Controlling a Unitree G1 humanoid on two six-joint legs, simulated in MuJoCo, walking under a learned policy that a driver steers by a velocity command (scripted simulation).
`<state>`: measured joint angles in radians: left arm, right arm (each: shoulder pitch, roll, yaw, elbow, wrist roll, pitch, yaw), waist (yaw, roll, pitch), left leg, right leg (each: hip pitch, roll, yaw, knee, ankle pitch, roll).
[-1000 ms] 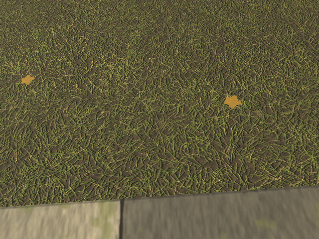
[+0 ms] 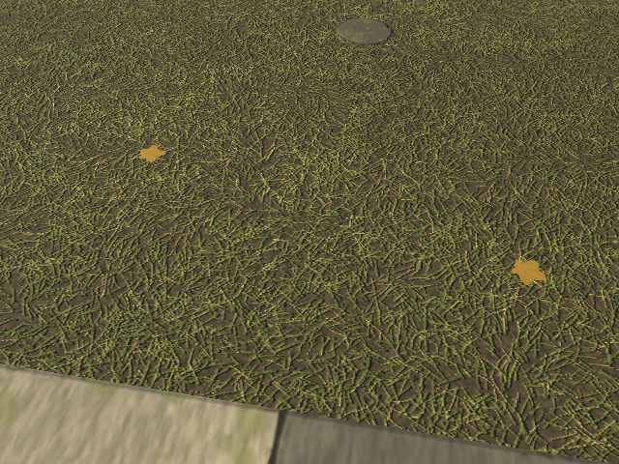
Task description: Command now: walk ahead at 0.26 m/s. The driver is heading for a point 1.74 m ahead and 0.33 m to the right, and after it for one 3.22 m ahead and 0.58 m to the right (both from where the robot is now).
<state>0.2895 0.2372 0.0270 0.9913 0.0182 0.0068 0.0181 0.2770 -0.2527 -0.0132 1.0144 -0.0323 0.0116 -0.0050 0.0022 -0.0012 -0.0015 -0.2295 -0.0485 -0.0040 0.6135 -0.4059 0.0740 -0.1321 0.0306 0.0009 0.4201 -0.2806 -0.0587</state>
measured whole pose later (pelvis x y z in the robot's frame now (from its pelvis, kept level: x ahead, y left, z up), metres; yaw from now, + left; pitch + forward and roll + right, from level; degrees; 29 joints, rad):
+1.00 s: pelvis +0.47 +0.01 +0.00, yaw +0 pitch +0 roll -1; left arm 0.46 0.17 0.02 1.07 0.01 -0.10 0.00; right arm 0.07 -0.21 -0.03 0.93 -0.03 -0.03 0.03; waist 0.05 0.03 0.05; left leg -0.64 0.10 0.03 0.74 -0.02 0.03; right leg 0.03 0.10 -0.08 0.19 -0.23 -0.10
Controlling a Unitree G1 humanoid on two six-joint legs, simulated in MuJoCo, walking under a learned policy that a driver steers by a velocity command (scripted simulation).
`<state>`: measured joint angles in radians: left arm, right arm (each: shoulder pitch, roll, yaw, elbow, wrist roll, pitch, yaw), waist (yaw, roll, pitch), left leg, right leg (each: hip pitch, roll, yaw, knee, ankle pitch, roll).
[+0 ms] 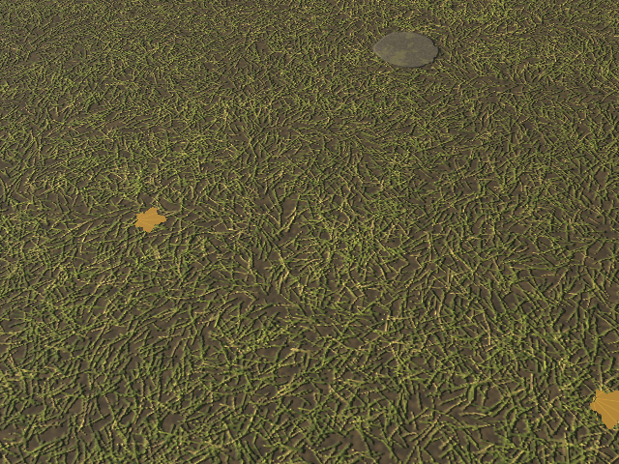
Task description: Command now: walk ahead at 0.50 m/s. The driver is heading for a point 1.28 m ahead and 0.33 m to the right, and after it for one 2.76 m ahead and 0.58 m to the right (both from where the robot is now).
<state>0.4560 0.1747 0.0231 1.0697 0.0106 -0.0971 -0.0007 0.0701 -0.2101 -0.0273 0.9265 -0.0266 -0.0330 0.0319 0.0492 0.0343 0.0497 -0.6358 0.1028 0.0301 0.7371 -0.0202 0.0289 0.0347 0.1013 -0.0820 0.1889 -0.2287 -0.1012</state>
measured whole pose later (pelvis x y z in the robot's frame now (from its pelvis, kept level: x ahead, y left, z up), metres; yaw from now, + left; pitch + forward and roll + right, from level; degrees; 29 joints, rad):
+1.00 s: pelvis +0.55 -0.01 +0.00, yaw +0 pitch +0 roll +0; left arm 0.39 0.19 0.05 1.05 0.01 -0.09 0.00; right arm 0.19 -0.22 -0.06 0.96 -0.04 -0.04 0.02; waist 0.02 0.04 0.03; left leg -0.60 0.11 0.00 0.99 -0.16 0.04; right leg -0.08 0.08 -0.10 0.26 -0.18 -0.10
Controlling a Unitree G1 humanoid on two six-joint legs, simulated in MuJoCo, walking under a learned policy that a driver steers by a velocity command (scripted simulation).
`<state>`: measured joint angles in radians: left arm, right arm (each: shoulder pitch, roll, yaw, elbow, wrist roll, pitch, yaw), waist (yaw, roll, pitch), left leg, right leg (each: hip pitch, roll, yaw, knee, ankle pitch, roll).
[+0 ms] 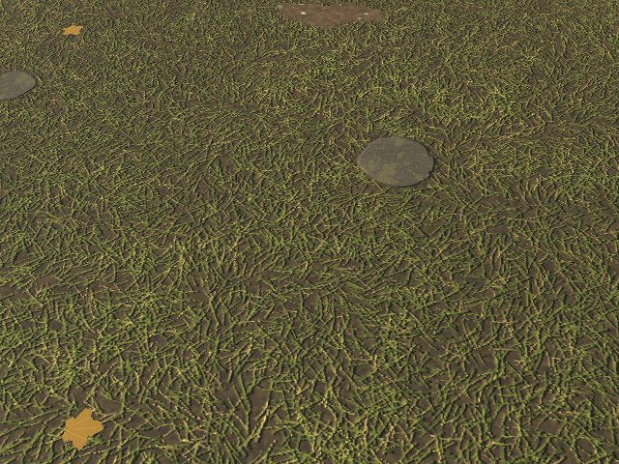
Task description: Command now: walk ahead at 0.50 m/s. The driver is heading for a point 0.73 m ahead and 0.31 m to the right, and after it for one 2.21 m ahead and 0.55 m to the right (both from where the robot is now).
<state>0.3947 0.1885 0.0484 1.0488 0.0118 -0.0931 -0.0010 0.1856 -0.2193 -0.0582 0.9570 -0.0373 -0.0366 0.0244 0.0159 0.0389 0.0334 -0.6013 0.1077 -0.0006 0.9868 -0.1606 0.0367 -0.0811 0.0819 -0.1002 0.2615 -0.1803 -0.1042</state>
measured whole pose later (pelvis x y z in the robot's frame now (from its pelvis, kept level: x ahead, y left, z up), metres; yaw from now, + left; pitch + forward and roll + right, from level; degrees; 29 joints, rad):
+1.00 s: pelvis +0.50 -0.08 -0.01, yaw -28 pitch +0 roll +0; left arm 0.26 0.26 0.08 0.89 0.00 -0.03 0.00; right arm 0.19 -0.24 -0.06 0.83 -0.04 -0.06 0.01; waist 0.00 0.02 0.07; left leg -0.50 0.12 0.00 1.16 -0.32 -0.02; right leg -0.24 0.13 -0.03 0.41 -0.18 -0.14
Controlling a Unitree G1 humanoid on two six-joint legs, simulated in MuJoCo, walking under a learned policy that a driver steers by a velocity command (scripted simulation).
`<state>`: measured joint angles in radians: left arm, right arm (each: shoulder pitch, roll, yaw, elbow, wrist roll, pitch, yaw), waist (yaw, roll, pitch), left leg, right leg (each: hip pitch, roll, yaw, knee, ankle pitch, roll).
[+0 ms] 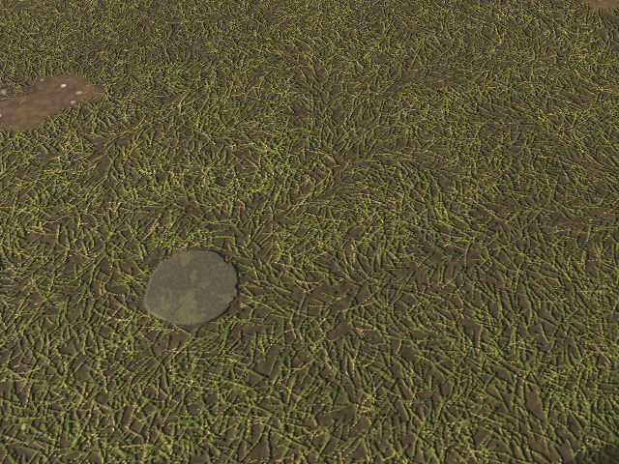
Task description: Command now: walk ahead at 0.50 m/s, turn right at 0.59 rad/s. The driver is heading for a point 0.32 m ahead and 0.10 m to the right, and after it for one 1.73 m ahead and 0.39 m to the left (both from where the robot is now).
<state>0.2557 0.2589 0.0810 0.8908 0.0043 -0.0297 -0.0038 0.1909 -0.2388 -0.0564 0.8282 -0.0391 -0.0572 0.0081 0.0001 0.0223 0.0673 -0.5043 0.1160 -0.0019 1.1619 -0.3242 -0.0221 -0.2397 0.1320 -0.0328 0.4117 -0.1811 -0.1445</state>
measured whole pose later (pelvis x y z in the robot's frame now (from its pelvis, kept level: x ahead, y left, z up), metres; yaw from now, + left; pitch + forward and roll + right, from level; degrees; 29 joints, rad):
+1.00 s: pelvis +0.25 +0.02 +0.01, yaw +1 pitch +0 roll +1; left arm 0.21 0.24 0.02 0.77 0.03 0.00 0.05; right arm 0.23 -0.31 -0.09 0.79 -0.02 0.08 0.03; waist 0.00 0.04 0.04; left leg -0.45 -0.04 -0.02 1.01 -0.42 -0.05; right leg -0.20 -0.01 -0.08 0.41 -0.22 -0.04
